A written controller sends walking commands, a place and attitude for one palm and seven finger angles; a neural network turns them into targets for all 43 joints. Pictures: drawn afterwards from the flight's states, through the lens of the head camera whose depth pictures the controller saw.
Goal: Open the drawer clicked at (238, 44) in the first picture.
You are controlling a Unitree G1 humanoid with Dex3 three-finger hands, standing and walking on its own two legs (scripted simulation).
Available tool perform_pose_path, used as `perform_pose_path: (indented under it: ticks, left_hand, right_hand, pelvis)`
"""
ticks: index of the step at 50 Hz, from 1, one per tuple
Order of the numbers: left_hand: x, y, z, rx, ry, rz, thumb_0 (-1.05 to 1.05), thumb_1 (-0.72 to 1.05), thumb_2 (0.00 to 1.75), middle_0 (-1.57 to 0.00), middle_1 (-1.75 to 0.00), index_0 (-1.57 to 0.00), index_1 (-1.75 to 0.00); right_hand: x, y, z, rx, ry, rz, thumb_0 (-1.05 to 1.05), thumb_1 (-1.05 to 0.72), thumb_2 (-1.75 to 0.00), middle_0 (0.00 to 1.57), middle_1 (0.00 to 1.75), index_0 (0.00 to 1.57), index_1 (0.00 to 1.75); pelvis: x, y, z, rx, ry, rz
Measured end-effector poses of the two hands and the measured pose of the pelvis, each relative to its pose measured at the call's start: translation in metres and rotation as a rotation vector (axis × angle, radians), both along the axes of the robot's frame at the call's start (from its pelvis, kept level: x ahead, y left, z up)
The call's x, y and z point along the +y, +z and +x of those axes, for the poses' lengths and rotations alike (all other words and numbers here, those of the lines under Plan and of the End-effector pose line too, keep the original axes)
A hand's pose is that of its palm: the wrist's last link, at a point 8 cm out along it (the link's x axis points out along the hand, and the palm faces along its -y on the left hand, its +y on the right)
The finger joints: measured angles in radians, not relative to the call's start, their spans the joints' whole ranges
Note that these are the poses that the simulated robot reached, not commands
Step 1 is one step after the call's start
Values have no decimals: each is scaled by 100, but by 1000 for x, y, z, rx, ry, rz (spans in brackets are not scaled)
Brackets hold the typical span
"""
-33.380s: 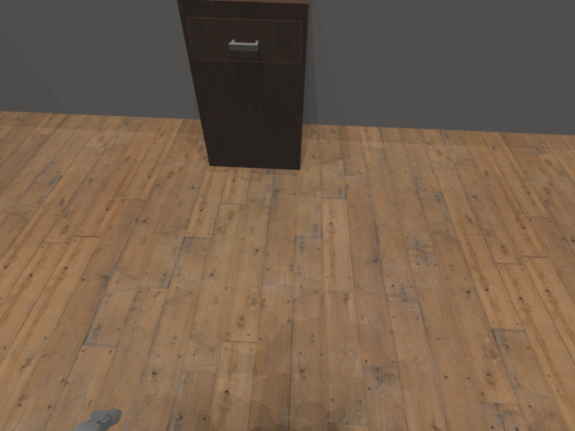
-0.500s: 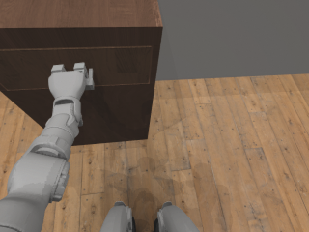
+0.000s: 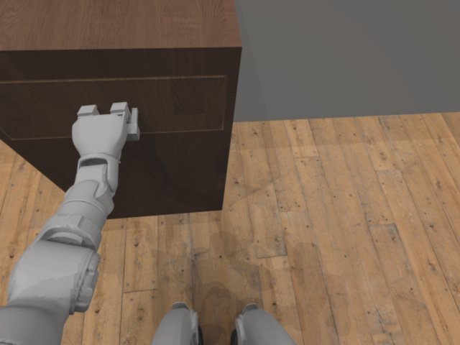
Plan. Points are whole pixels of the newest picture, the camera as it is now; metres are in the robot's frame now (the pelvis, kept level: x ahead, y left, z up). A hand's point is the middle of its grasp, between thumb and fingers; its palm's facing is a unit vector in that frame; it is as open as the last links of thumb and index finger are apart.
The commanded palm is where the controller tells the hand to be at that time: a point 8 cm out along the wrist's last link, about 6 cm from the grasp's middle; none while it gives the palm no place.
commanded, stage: close the thumb around the handle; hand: left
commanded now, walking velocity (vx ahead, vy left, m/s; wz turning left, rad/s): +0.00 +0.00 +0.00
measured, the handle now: (108, 123) +0.53 +0.20 -0.01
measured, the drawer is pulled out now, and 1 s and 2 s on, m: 0.00 0.06 0.18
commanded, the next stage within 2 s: pull the drawer open in 0.18 s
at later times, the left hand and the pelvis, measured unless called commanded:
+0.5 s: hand (111, 151) +0.48 +0.20 -0.03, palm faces -0.07 -0.04 -1.00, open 5.5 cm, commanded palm +0.45 +0.18 +0.02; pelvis +0.01 +0.00 +0.01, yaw -1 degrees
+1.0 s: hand (109, 178) +0.42 +0.19 -0.03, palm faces -0.05 -0.07 -1.00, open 5.6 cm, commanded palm +0.38 +0.19 +0.02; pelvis +0.03 +0.01 +0.02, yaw -1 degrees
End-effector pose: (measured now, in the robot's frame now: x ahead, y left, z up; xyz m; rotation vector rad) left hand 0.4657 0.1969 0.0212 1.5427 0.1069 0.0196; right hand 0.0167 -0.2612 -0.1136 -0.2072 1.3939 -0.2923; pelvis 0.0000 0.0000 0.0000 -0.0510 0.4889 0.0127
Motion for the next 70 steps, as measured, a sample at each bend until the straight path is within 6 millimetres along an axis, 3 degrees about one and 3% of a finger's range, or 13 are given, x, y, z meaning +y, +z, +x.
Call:
perform_pose_path:
  ticks: [6,21,29,51,59,70]
  left_hand:
    - [0,1,2,25,1,2,0,72,83,-40,-133,-40,-133]
    - [1,0,0,16,-20,-3,0,74,81,-36,-135,-41,-135]
    - [1,0,-9,15,-25,-17,1,74,79,-36,-135,-41,-135]
    - [1,0,-64,-8,-38,-46,3,72,79,-37,-135,-41,-135]
    - [0,0,-91,-16,-38,-56,3,72,79,-37,-135,-41,-135]
    - [-1,0,-126,-24,-27,-36,2,72,80,-36,-135,-41,-135]
  right_hand:
    - [2,2,2,-8,-1,1,1,-90,-90,20,29,20,30]
    - [4,3,-8,22,-26,5,1,-90,-90,20,29,20,30]
    - [10,7,3,18,-33,26,1,-90,-90,20,29,20,30]
    - [18,23,93,-162,49,50,1,-90,-90,20,29,20,30]
    - [19,29,103,-214,65,50,1,-90,-90,20,29,20,30]
    - [20,24,97,-246,78,62,1,-90,-90,20,29,20,30]
  pelvis:
    - [-1,2,2,-4,1,1]
    - [3,3,5,-5,-11,1]
    - [7,10,15,-18,-22,4]
    - [12,24,32,-78,-23,8]
    - [11,26,28,-106,-24,11]
    - [9,23,14,-138,-18,15]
